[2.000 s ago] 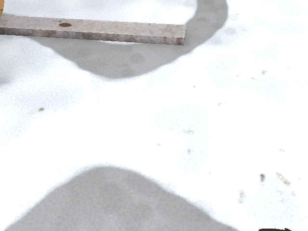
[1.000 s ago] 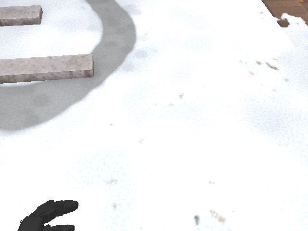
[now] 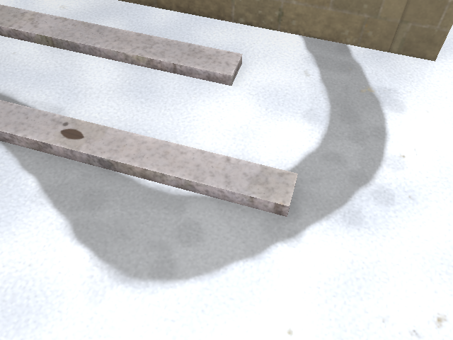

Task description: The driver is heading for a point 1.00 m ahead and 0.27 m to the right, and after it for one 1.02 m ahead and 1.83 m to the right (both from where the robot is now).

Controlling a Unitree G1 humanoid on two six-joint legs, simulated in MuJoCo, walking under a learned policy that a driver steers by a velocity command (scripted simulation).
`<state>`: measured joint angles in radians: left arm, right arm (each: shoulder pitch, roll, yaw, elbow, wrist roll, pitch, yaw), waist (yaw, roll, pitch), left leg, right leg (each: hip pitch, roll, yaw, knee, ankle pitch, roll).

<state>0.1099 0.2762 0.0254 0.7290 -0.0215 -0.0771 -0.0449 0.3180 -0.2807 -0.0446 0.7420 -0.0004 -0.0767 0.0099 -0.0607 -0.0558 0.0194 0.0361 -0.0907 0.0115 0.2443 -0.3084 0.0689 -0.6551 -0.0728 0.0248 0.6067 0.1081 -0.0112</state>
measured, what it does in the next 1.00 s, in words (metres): walks ahead, turning right: right foot, then left foot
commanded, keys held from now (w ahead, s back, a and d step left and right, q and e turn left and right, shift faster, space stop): w+e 0.82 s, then w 0.18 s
